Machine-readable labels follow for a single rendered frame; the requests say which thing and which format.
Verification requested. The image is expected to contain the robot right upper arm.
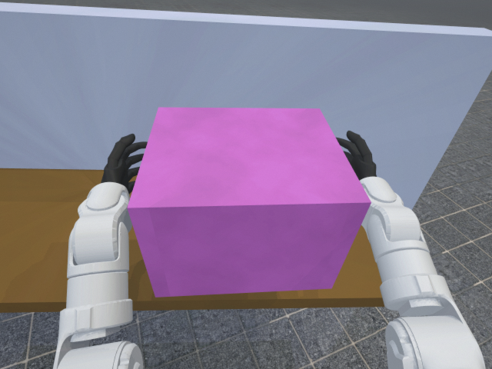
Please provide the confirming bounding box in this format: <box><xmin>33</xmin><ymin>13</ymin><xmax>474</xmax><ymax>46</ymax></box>
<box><xmin>385</xmin><ymin>315</ymin><xmax>484</xmax><ymax>369</ymax></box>

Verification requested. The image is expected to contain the table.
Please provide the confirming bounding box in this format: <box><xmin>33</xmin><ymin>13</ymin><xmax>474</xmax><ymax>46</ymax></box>
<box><xmin>0</xmin><ymin>168</ymin><xmax>384</xmax><ymax>313</ymax></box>

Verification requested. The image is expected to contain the carton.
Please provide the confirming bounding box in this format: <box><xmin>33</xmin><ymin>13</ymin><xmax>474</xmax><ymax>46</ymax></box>
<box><xmin>127</xmin><ymin>108</ymin><xmax>371</xmax><ymax>298</ymax></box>

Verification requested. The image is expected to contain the left robot hand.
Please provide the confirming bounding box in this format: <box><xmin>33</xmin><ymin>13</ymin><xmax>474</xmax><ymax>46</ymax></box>
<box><xmin>101</xmin><ymin>134</ymin><xmax>147</xmax><ymax>194</ymax></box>

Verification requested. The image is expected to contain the right robot hand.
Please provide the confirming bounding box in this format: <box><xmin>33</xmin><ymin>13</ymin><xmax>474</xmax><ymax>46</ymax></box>
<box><xmin>336</xmin><ymin>131</ymin><xmax>377</xmax><ymax>181</ymax></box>

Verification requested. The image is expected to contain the robot left forearm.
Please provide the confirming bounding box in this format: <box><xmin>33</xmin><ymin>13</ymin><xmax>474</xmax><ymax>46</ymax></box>
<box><xmin>53</xmin><ymin>182</ymin><xmax>133</xmax><ymax>369</ymax></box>

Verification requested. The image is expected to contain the robot left upper arm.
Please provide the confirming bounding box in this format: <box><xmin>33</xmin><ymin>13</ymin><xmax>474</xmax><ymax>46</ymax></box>
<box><xmin>58</xmin><ymin>341</ymin><xmax>143</xmax><ymax>369</ymax></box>

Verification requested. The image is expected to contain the robot right forearm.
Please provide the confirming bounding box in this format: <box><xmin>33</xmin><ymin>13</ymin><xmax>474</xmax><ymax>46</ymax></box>
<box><xmin>360</xmin><ymin>177</ymin><xmax>486</xmax><ymax>369</ymax></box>

